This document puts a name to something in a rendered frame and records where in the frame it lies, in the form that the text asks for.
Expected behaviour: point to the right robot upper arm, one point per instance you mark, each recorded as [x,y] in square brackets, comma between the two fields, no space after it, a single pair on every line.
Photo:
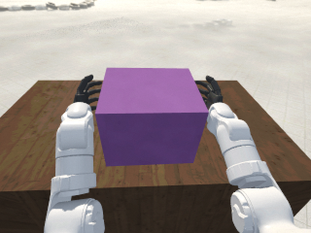
[262,209]

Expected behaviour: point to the left robot forearm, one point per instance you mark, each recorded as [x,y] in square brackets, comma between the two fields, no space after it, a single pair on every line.
[74,151]

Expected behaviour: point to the right robot forearm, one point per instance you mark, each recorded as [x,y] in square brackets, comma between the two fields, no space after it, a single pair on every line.
[244,166]

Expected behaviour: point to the left robot upper arm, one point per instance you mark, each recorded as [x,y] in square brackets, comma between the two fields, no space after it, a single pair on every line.
[76,216]

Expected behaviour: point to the pedestal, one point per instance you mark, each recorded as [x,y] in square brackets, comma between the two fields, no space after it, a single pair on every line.
[155,198]

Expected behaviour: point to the robot right hand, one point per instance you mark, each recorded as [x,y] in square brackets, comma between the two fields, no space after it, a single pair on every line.
[213,93]

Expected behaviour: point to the carton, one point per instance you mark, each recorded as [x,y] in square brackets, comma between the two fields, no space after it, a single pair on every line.
[149,116]

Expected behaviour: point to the robot left hand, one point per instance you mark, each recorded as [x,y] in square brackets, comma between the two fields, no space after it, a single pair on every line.
[83,91]

